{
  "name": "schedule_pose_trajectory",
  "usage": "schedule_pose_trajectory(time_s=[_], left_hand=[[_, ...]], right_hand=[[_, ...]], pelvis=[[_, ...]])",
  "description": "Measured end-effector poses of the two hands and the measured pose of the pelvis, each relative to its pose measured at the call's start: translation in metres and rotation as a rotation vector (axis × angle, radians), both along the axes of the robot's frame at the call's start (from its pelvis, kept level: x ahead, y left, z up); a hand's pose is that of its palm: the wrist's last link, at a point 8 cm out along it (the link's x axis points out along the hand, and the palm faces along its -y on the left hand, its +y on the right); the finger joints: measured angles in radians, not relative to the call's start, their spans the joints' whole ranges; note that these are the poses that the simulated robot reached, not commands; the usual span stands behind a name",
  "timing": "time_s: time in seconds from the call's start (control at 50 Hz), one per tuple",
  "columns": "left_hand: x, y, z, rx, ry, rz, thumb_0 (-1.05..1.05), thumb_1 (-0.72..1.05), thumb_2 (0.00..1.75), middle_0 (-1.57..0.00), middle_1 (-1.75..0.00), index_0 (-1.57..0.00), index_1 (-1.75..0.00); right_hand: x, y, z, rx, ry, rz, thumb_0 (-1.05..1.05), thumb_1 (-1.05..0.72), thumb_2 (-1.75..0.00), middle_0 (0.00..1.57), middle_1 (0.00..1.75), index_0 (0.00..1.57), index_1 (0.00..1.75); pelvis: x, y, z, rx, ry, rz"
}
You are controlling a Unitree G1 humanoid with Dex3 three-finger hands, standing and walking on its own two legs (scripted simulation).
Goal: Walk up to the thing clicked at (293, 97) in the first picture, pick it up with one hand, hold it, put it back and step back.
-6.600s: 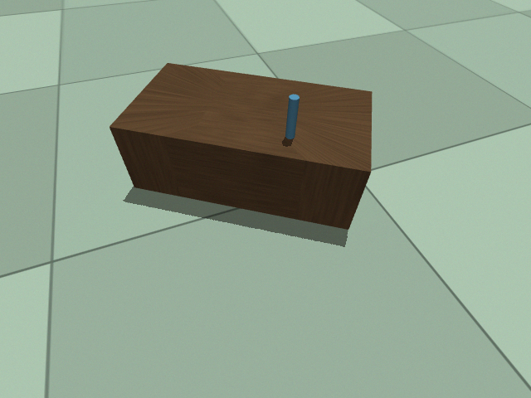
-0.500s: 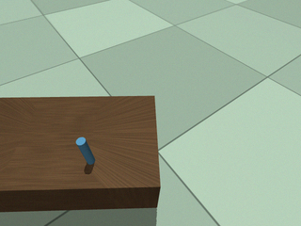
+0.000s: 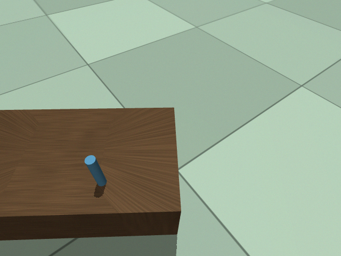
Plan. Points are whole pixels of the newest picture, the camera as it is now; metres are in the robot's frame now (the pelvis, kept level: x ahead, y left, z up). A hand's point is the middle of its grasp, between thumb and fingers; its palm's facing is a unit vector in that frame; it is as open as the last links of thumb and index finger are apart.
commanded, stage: go down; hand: left
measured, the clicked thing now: (96, 171) +0.47 +0.29 -0.30
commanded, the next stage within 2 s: none
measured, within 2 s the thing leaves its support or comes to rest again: neither
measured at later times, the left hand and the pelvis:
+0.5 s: hand (65, 252) +0.16 +0.27 -0.14, palm faces +0.03 -0.94 -0.33, open 16.1 cm; pelvis +0.01 +0.03 -0.02, yaw -1 degrees
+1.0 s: hand (59, 255) +0.16 +0.28 -0.14, palm faces +0.05 -0.94 -0.34, open 17.0 cm; pelvis +0.01 +0.04 -0.05, yaw +1 degrees
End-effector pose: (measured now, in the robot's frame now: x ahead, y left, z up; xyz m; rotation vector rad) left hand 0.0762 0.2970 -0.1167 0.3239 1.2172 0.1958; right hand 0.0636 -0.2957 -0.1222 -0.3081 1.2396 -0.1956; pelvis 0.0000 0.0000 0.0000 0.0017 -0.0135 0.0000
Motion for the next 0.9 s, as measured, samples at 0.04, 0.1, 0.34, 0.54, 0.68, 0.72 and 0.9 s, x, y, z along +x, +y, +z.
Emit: schedule_pose_trajectory(time_s=[0.04,0.1,0.34,0.54,0.68,0.72,0.9], left_hand=[[0.012,-0.003,0.0,-0.008,-0.057,0.019,0.01,0.87,0.85,-0.17,-0.26,-0.17,-0.26],[0.034,-0.003,-0.002,-0.017,-0.098,0.023,0.01,0.76,0.75,-0.12,-0.2,-0.11,-0.19],[0.076,0.013,0.008,0.013,-0.109,0.006,0.01,0.14,0.25,-0.04,-0.07,-0.04,-0.05],[0.079,0.019,0.008,-0.016,-0.118,0.02,0.0,-0.29,0.11,-0.05,-0.08,-0.06,-0.06],[0.079,0.025,0.01,-0.017,-0.124,0.013,0.0,-0.42,0.09,-0.06,-0.07,-0.06,-0.07],[0.078,0.026,0.01,-0.016,-0.128,0.015,0.0,-0.43,0.09,-0.06,-0.07,-0.06,-0.07],[0.074,0.028,0.011,-0.015,-0.144,0.012,0.0,-0.44,0.09,-0.06,-0.06,-0.05,-0.06]], right_hand=[[0.004,0.006,0.0,0.002,-0.058,-0.002,0.01,-0.93,-0.91,0.2,0.3,0.2,0.3],[0.008,0.017,-0.001,0.02,-0.106,-0.003,0.01,-0.96,-0.92,0.2,0.3,0.2,0.3],[0.029,0.059,0.001,0.077,-0.263,-0.036,0.01,-0.95,-0.91,0.2,0.3,0.2,0.3],[0.068,0.071,0.009,0.051,-0.369,0.021,0.01,-0.89,-0.89,0.2,0.3,0.2,0.3],[0.089,0.076,0.013,0.032,-0.425,0.054,0.01,-0.87,-0.89,0.2,0.3,0.2,0.3],[0.093,0.078,0.013,0.028,-0.437,0.06,0.01,-0.87,-0.89,0.2,0.3,0.2,0.3],[0.101,0.086,0.008,0.026,-0.479,0.074,0.01,-0.87,-0.89,0.2,0.3,0.2,0.3]], pelvis=[[-0.004,0.001,-0.002,0.0,0.018,0.007],[-0.01,0.001,-0.006,0.0,0.052,0.006],[-0.002,0.016,-0.012,-0.006,0.108,-0.015],[0.008,0.028,-0.021,-0.017,0.126,-0.006],[0.013,0.033,-0.027,-0.028,0.144,0.005],[0.014,0.034,-0.029,-0.031,0.151,0.008],[0.014,0.036,-0.039,-0.042,0.179,0.018]])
